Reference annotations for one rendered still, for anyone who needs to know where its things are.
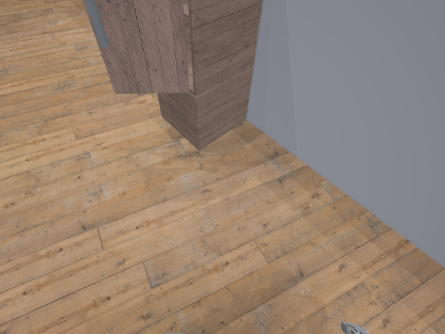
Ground cupboard door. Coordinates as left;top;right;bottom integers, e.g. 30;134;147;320
82;0;190;94

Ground handle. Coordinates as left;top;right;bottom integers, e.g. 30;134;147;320
85;0;109;47

